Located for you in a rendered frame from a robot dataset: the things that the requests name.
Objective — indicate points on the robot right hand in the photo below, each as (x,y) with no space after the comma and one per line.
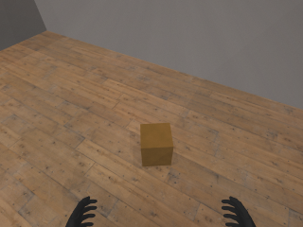
(242,216)

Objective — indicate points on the carton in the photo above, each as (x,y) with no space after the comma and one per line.
(156,144)

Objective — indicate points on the robot left hand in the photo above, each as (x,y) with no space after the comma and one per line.
(78,216)

